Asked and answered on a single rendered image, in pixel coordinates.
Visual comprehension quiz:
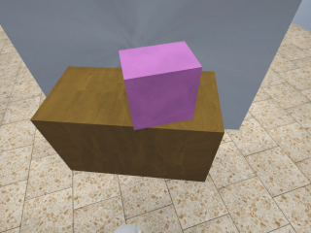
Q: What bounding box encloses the pedestal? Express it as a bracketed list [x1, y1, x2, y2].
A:
[30, 66, 225, 183]

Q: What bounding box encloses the carton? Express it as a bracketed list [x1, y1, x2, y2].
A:
[119, 41, 202, 130]

